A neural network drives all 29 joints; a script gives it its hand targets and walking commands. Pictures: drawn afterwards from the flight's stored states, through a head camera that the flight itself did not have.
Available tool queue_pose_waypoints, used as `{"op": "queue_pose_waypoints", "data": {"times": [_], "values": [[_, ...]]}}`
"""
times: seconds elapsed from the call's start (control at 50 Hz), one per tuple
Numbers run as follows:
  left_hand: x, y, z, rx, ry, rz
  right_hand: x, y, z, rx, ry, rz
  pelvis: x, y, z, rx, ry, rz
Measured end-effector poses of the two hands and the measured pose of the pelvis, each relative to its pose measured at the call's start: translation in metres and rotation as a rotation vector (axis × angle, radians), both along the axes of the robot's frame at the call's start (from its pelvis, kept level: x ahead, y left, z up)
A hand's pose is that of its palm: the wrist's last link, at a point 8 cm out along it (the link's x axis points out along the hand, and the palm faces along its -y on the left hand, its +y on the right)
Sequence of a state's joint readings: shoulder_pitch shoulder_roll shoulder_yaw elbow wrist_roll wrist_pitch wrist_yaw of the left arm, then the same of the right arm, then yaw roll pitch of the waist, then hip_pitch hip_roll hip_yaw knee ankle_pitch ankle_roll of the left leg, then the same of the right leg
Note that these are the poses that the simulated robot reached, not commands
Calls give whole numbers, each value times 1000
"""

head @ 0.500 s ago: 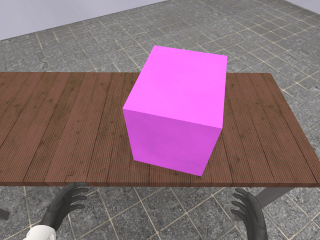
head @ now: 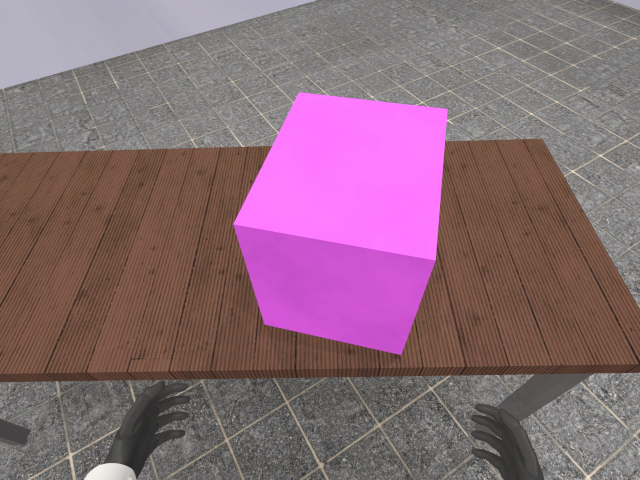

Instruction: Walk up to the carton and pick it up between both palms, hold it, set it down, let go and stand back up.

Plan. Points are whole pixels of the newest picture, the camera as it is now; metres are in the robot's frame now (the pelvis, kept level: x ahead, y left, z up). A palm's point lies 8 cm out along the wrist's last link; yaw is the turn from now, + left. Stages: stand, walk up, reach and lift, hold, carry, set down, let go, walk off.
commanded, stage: set down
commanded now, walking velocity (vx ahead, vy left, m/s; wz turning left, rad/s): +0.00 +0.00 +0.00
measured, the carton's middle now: (350, 223) +0.46 -0.01 +0.02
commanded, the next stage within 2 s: let go in 0.30 s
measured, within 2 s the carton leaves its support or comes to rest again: neither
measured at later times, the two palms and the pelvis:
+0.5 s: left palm (147, 457) +0.16 +0.24 -0.05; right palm out of the picture +0.14 -0.22 -0.08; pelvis +0.00 +0.00 +0.00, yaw +0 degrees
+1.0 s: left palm (128, 473) +0.15 +0.26 -0.07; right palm out of the picture +0.12 -0.29 -0.09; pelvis +0.00 -0.01 +0.00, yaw +0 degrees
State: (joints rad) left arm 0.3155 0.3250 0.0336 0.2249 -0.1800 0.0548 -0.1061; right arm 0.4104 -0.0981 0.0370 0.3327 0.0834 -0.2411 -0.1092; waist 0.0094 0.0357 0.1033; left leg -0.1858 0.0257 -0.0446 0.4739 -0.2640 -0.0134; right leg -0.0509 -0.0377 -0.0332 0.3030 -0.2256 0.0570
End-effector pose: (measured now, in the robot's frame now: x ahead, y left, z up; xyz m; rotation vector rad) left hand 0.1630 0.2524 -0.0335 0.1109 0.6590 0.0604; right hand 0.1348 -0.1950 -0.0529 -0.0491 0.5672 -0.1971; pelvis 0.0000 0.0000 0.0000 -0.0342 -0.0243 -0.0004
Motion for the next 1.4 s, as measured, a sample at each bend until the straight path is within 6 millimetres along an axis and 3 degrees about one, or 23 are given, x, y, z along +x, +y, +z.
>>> {"op": "queue_pose_waypoints", "data": {"times": [0.82,0.86,0.94,1.08,1.4], "values": [[0,-19,-27,26,121,60,9,-35,-32,-32,130,103,2,-3,0,2,2,-1],[0,-13,-29,70,121,54,5,-40,-36,-54,191,118,2,-4,0,3,0,-1],[-8,4,-32,133,135,55,-11,-70,-41,-127,331,106,1,-6,0,6,-9,0],[-25,19,-39,180,188,67,-19,-113,-32,-231,396,93,-1,-10,-1,11,-20,0],[-50,32,-53,197,287,102,-23,-122,-31,-242,418,82,0,-10,-1,11,-20,0]]}}
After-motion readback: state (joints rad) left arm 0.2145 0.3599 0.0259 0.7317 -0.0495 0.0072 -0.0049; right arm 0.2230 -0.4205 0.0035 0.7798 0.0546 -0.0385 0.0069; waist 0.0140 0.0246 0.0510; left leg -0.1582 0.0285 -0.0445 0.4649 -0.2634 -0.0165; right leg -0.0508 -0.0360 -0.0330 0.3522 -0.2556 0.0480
